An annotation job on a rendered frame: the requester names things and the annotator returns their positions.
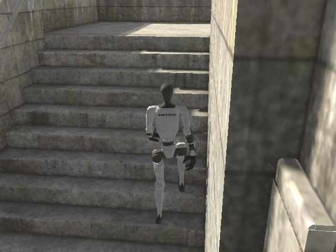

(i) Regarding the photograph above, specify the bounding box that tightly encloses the right robot forearm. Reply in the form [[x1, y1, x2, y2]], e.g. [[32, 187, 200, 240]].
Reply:
[[186, 127, 196, 156]]

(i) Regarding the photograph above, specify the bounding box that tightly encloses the robot right upper arm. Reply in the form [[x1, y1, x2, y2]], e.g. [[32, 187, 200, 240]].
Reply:
[[178, 106, 191, 135]]

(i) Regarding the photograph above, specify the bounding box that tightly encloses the left robot forearm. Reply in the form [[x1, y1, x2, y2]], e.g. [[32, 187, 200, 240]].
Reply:
[[145, 127, 153, 138]]

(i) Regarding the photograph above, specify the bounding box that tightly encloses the robot left upper arm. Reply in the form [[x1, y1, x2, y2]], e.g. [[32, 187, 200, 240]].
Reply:
[[146, 106, 156, 133]]

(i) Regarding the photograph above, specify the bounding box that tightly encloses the left robot hand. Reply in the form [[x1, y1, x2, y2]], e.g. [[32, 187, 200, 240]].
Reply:
[[149, 132, 160, 142]]

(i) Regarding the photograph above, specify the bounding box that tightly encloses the robot torso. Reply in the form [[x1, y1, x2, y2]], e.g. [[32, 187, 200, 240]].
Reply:
[[155, 103, 180, 158]]

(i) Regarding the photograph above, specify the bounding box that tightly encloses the right robot hand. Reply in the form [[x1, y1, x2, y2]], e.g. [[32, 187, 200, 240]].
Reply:
[[183, 155, 196, 171]]

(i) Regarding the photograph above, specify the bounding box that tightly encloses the left robot shin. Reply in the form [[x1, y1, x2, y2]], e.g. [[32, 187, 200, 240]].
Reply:
[[155, 181, 164, 217]]

